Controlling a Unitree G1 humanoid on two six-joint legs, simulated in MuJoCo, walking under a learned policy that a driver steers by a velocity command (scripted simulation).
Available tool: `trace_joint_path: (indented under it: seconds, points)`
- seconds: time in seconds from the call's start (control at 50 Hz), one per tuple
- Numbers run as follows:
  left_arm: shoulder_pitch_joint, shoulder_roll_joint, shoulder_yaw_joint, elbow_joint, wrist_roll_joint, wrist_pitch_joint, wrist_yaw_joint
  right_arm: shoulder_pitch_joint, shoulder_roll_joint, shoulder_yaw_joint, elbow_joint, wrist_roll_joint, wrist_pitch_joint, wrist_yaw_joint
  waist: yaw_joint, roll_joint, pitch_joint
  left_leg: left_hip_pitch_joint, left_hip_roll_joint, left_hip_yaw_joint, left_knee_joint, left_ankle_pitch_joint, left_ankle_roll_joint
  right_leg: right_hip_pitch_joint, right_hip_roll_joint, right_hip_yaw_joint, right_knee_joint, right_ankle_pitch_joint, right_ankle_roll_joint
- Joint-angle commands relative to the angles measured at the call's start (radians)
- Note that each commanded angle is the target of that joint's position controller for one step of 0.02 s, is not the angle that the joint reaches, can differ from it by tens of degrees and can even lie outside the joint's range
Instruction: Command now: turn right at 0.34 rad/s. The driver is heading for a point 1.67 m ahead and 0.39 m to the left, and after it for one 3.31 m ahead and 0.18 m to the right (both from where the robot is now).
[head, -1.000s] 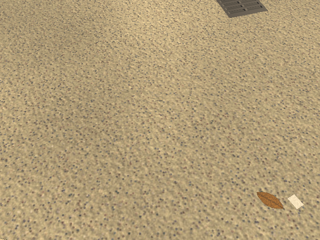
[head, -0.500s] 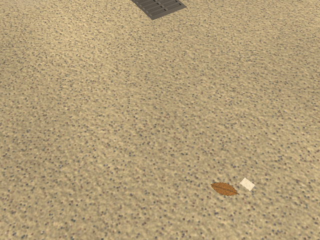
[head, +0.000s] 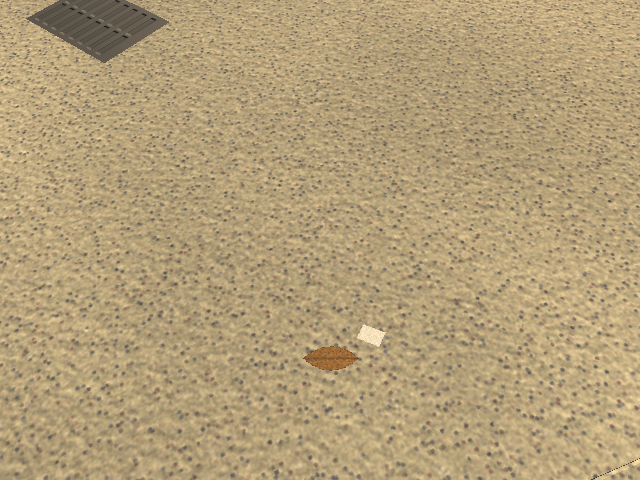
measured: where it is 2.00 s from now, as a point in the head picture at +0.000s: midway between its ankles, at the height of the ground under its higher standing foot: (276, 466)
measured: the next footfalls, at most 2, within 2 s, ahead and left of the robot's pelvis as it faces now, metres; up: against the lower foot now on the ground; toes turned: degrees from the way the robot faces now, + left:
left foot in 0.52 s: +0.01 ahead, +0.11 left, +0.00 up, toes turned +15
right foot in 1.06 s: +0.17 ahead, -0.07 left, +0.00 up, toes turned +27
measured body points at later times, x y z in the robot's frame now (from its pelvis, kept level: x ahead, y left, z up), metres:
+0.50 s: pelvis +0.00 +0.00 +0.00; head +0.04 +0.02 +0.45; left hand +0.12 +0.29 -0.10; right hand +0.18 -0.26 -0.09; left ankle -0.03 +0.10 -0.72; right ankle +0.01 -0.11 -0.73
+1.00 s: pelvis +0.05 +0.02 +0.01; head +0.06 +0.04 +0.46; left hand +0.08 +0.35 -0.08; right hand +0.28 -0.19 -0.07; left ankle -0.03 +0.10 -0.73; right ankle +0.14 -0.10 -0.71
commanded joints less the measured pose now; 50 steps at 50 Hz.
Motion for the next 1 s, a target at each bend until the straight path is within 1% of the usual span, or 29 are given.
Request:
trace_joint_path:
  seconds: [0.02,0.04,0.06,0.08,0.1,0.12,0.16,0.2,0.26,0.36,0.44,0.48,0.5,0.52,0.54,0.56,0.58,0.6,0.62,0.64,0.68,0.74,0.76,0.8,0.82,0.84,0.9,0.96,1.0]
  points:
    - [0.081,0.228,0.052,-0.078,0.033,-0.027,0.022,0.011,-0.027,0.011,-0.082,-0.05,-0.02,0.01,0.016,-0.332,-0.197,-0.365,-0.066,-0.034,0.424,-0.378,-0.021,0.362,-0.4,0.48,-0.154,0.734,-0.289]
    - [0.11,0.152,0.031,-0.061,0.053,-0.05,0.012,-0.046,-0.098,-0.01,-0.08,-0.023,-0.015,0.001,0.088,-0.215,-0.249,-0.334,-0.04,-0.142,0.539,-0.361,-0.023,0.28,-0.394,0.436,-0.181,0.633,-0.349]
    - [0.073,0.111,0.012,-0.035,0.056,-0.066,0.007,-0.045,-0.108,-0.014,-0.067,-0.004,-0.008,0.001,0.057,-0.187,-0.196,-0.317,-0.024,-0.164,0.549,-0.305,-0.015,0.234,-0.32,0.336,-0.193,0.518,-0.294]
    - [0.018,0.085,0.004,-0.021,0.046,-0.074,0.007,-0.011,-0.097,-0.014,-0.038,-0.005,0.0,-0.002,0.029,-0.16,-0.17,-0.304,-0.013,-0.171,0.511,-0.241,-0.014,0.212,-0.26,0.264,-0.203,0.405,-0.232]
    - [-0.025,0.062,-0.007,-0.015,0.039,-0.08,0.009,0.005,-0.099,-0.014,-0.016,-0.012,0.009,-0.007,0.018,-0.163,-0.144,-0.272,-0.012,-0.175,0.492,-0.171,-0.023,0.174,-0.236,0.214,-0.208,0.418,-0.205]
    - [-0.049,0.05,-0.015,-0.005,0.042,-0.084,0.014,0.035,-0.098,-0.015,0.002,-0.012,0.016,-0.005,-0.001,-0.166,-0.134,-0.213,-0.024,-0.174,0.493,-0.11,-0.033,0.128,-0.215,0.162,-0.215,0.465,-0.198]
    - [-0.068,0.037,-0.019,0.009,0.054,-0.089,0.023,0.067,-0.088,-0.012,0.016,-0.001,0.02,-0.004,-0.008,-0.158,-0.129,-0.16,-0.041,-0.18,0.435,-0.051,-0.043,0.115,-0.198,0.1,-0.228,0.437,-0.194]
    - [-0.076,0.055,-0.011,0.02,0.052,-0.085,0.032,0.033,-0.084,-0.007,0.0,0.0,0.022,-0.006,0.013,-0.153,-0.101,-0.16,-0.046,-0.17,0.345,-0.047,-0.045,0.133,-0.206,0.091,-0.234,0.369,-0.197]
    - [-0.045,0.101,0.008,0.044,0.041,-0.067,0.041,0.001,-0.093,-0.005,-0.034,0.0,0.027,-0.009,0.046,-0.142,-0.078,-0.212,-0.044,-0.151,0.319,-0.115,-0.043,0.186,-0.268,0.143,-0.238,0.319,-0.24]
    - [-0.06,0.109,0.02,0.06,0.034,-0.055,0.041,0.007,-0.071,-0.002,-0.064,0.0,0.035,-0.001,0.045,-0.114,-0.078,-0.239,-0.038,-0.128,0.309,-0.167,-0.03,0.226,-0.318,0.144,-0.224,0.398,-0.271]
    - [-0.08,0.125,0.031,0.066,0.025,-0.047,0.041,0.019,-0.064,-0.002,-0.086,0.006,0.038,0.018,0.031,-0.126,-0.121,-0.167,-0.062,-0.08,0.212,-0.14,-0.002,0.249,-0.323,0.086,-0.175,0.51,-0.251]
    - [-0.096,0.136,0.035,0.07,0.01,-0.043,0.043,0.044,-0.062,-0.005,-0.09,0.008,0.04,0.03,0.006,-0.135,-0.136,-0.093,-0.084,-0.049,0.081,-0.054,0.027,0.238,-0.312,0.044,-0.124,0.495,-0.213]
    - [-0.099,0.137,0.037,0.077,0.0,-0.04,0.043,0.076,-0.064,-0.009,-0.084,0.006,0.04,0.034,-0.016,-0.136,-0.142,-0.019,-0.106,-0.03,-0.034,0.048,0.051,0.208,-0.291,0.007,-0.074,0.443,-0.174]
    - [-0.048,0.118,0.035,0.1,-0.003,-0.042,0.041,0.101,-0.101,-0.022,-0.083,-0.001,0.039,0.027,-0.019,-0.081,-0.147,0.084,-0.109,-0.081,-0.14,0.219,0.088,0.135,-0.244,-0.048,0.014,0.3,-0.1]
    - [-0.045,0.066,0.022,0.086,0.031,-0.048,0.037,0.131,-0.213,-0.051,-0.096,-0.005,0.034,0.008,-0.001,0.148,-0.16,0.258,0.079,-0.359,-0.185,0.566,0.17,-0.099,-0.137,-0.152,0.271,0.014,0.004]
    - [-0.146,0.051,0.01,0.021,0.049,-0.053,0.043,0.148,-0.277,-0.06,-0.12,-0.034,0.018,0.013,-0.041,0.295,-0.159,0.276,0.295,-0.666,-0.206,0.771,0.396,-0.335,0.029,-0.073,0.497,-0.46,0.067]
    - [-0.174,0.095,0.025,0.026,0.036,-0.052,0.044,0.146,-0.232,-0.047,-0.127,-0.042,-0.004,0.021,-0.07,0.135,-0.192,0.271,0.281,-0.622,-0.224,0.708,0.435,-0.368,0.01,0.058,0.64,-0.47,0.069]
    - [-0.155,0.106,0.03,0.034,0.017,-0.05,0.041,0.101,-0.211,-0.038,-0.126,-0.035,-0.019,0.02,-0.031,0.105,-0.151,0.239,0.221,-0.526,-0.221,0.636,0.38,-0.384,-0.009,0.082,0.663,-0.375,0.058]
    - [-0.127,0.11,0.035,0.056,0.018,-0.048,0.047,0.046,-0.195,-0.037,-0.132,-0.018,-0.022,0.014,-0.001,0.057,-0.123,0.217,0.158,-0.465,-0.218,0.561,0.323,-0.39,-0.021,0.088,0.632,-0.285,0.057]
    - [-0.114,0.125,0.04,0.064,0.027,-0.046,0.053,0.01,-0.167,-0.027,-0.14,-0.002,-0.019,0.008,0.013,0.062,-0.107,0.204,0.134,-0.441,-0.217,0.564,0.293,-0.389,-0.028,0.094,0.602,-0.219,0.063]
    - [-0.075,0.108,0.038,0.078,0.027,-0.049,0.05,0.007,-0.158,-0.018,-0.151,-0.006,-0.011,-0.003,0.03,0.081,-0.134,0.171,0.094,-0.405,-0.22,0.62,0.288,-0.319,-0.002,0.084,0.621,-0.133,0.083]
    - [-0.08,0.089,0.03,0.078,0.02,-0.053,0.052,0.03,-0.165,-0.02,-0.156,-0.009,-0.006,-0.01,0.017,0.085,-0.139,0.199,0.074,-0.408,-0.217,0.593,0.288,-0.318,0.01,0.09,0.521,-0.089,0.101]
    - [-0.085,0.086,0.028,0.075,0.02,-0.056,0.05,0.052,-0.167,-0.023,-0.151,-0.003,-0.003,-0.014,0.008,0.088,-0.148,0.212,0.064,-0.424,-0.233,0.453,0.287,-0.321,0.01,0.089,0.461,-0.073,0.104]
    - [-0.119,0.087,0.025,0.065,0.013,-0.068,0.04,0.081,-0.17,-0.024,-0.148,0.005,-0.002,-0.017,-0.019,0.116,-0.117,0.194,0.052,-0.489,-0.295,0.035,0.287,-0.324,0.009,0.097,0.338,-0.041,0.101]
    - [-0.139,0.09,0.025,0.058,0.008,-0.077,0.034,0.082,-0.174,-0.025,-0.149,0.003,-0.005,-0.017,-0.026,0.141,-0.086,0.173,0.054,-0.526,-0.322,-0.093,0.289,-0.324,0.011,0.101,0.28,-0.034,0.097]
    - [-0.155,0.092,0.024,0.052,0.005,-0.088,0.028,0.081,-0.179,-0.026,-0.149,0.0,-0.009,-0.017,-0.031,0.156,-0.063,0.158,0.057,-0.552,-0.334,-0.14,0.289,-0.317,0.014,0.105,0.225,-0.033,0.092]
    - [-0.172,0.091,0.022,0.047,0.003,-0.127,0.009,0.093,-0.191,-0.029,-0.148,0.0,-0.017,-0.011,-0.043,0.15,-0.057,0.137,0.049,-0.586,-0.316,-0.147,0.291,-0.248,0.028,0.107,0.097,-0.057,0.074]
    - [-0.134,0.079,0.012,0.068,-0.002,-0.156,-0.013,0.112,-0.162,-0.014,-0.134,-0.004,-0.028,-0.001,-0.051,0.154,-0.074,0.109,0.057,-0.565,-0.297,-0.122,0.281,-0.135,0.015,0.059,0.022,-0.021,0.045]
    - [-0.11,0.073,0.008,0.076,-0.006,-0.168,-0.02,0.11,-0.156,-0.007,-0.127,-0.005,-0.032,0.008,-0.03,0.136,-0.056,0.062,0.054,-0.557,-0.274,-0.127,0.266,-0.045,0.016,0.028,-0.054,0.024,0.011]
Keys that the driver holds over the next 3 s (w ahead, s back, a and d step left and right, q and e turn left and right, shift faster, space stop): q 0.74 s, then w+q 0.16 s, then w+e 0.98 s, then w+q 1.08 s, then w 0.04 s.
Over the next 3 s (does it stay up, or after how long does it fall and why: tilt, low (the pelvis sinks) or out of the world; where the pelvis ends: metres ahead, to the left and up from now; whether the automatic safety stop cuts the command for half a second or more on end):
stays up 1.08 0.19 -0.01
